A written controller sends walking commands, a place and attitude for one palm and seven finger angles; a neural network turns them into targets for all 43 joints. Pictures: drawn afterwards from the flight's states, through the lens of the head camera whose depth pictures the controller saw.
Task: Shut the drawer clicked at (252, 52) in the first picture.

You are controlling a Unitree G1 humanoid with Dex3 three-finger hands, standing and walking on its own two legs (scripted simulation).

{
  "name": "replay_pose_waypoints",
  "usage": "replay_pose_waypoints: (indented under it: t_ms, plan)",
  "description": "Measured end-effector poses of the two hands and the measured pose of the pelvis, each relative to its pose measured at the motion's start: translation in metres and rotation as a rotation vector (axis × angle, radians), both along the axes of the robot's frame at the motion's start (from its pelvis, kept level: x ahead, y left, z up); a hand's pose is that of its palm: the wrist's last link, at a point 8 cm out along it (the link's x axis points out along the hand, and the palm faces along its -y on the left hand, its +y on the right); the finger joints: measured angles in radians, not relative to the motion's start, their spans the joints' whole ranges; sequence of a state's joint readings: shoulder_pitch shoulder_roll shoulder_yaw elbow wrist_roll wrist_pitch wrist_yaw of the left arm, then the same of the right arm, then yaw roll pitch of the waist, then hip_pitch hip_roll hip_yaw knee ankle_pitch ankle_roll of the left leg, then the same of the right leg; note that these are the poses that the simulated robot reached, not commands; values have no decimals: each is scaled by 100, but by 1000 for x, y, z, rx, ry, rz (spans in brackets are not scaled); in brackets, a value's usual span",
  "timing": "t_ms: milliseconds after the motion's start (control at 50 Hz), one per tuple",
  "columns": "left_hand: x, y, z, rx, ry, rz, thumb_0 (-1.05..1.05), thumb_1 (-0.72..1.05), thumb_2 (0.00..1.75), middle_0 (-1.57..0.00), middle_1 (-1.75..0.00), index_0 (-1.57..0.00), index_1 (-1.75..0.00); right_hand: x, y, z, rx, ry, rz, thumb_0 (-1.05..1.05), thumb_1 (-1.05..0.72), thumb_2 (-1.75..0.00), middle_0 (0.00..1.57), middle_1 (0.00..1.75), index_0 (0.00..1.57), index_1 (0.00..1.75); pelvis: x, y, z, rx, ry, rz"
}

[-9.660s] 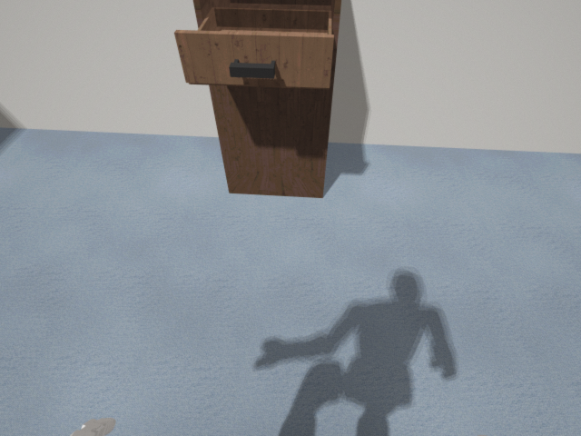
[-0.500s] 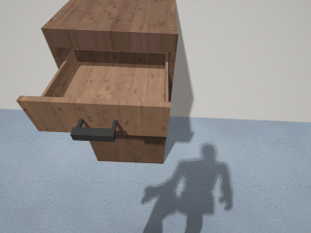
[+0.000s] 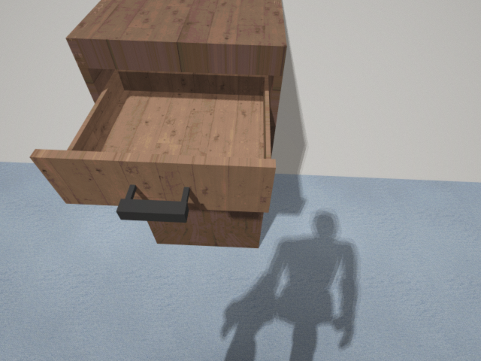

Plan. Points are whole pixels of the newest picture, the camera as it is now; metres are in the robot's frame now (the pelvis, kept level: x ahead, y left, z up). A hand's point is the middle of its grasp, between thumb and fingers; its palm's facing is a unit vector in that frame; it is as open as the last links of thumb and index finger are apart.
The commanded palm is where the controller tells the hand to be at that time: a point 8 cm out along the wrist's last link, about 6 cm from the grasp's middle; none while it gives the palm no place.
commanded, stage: come to a stop and stand still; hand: left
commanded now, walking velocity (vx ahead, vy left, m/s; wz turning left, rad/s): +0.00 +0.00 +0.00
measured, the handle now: (156, 200) +0.37 +0.18 +0.04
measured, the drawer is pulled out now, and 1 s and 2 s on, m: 0.28 0.28 0.28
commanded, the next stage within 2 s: look again from close up in 0.30 s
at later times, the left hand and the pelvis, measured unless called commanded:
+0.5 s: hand out of the picture +0.03 +0.18 -0.17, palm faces +0.01 -0.98 -0.21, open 7.3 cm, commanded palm none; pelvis +0.01 +0.00 +0.00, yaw +0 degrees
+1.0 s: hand out of the picture +0.01 +0.16 -0.17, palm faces +0.02 -0.98 -0.19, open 7.3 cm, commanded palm none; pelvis +0.01 +0.00 +0.00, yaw +0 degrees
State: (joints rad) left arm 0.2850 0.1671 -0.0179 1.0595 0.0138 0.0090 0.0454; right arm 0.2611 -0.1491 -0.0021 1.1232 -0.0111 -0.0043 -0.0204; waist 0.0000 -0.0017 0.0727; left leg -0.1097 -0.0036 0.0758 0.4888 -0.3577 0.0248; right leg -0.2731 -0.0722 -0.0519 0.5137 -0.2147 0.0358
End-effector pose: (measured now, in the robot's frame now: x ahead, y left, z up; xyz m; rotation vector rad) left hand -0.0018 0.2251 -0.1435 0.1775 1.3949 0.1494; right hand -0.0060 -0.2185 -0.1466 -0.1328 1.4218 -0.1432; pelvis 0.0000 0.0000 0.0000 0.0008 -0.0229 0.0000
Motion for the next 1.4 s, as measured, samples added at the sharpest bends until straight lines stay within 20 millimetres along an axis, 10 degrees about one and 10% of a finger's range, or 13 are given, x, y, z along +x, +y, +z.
replay_pose_waypoints:
  t_ms: [400,1220,1400]
  plan:
    - [24,0,1,3,-44,3,0,91,90,-20,-30,-20,-30,19,0,0,-7,-32,-6,1,-91,-90,20,30,20,30,10,0,1,-1,-11,-3]
    - [11,-22,-4,-35,38,33,0,91,90,-20,-30,-20,-30,-8,2,-4,20,75,-54,1,-91,-90,20,30,20,30,36,-11,-3,-1,3,-7]
    - [26,-30,-11,-44,56,80,0,91,90,-20,-30,-20,-30,24,-7,-4,-23,92,-31,1,-91,-90,20,30,20,30,55,-11,-6,-18,27,25]
